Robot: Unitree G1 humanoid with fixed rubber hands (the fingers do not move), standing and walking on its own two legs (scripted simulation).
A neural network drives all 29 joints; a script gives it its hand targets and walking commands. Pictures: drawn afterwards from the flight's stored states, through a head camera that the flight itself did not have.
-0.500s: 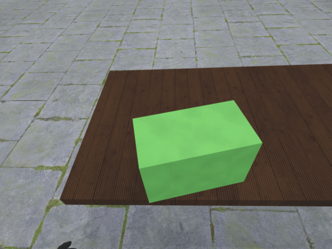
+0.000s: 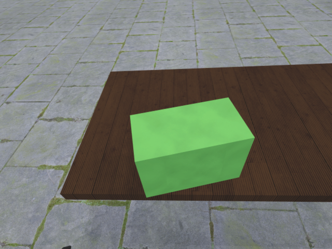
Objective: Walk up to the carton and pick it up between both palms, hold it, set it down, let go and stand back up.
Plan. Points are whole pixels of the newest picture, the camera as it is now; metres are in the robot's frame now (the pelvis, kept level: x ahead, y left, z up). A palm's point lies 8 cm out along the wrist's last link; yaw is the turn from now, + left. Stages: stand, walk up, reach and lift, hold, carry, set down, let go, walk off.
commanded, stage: walk up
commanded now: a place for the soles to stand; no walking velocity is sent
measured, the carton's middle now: (187, 147) +0.42 -0.03 -0.02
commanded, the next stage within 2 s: none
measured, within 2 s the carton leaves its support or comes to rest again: neither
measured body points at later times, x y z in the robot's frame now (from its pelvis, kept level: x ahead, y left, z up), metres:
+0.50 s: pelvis -0.03 -0.02 -0.01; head -0.05 -0.04 +0.44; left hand +0.07 +0.29 -0.11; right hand +0.03 -0.34 -0.14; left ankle +0.01 +0.13 -0.73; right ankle +0.04 -0.11 -0.72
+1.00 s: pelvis +0.00 -0.03 +0.01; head +0.02 -0.04 +0.46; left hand +0.04 +0.28 -0.11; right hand +0.05 -0.35 -0.12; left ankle +0.00 +0.10 -0.71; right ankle +0.01 -0.11 -0.73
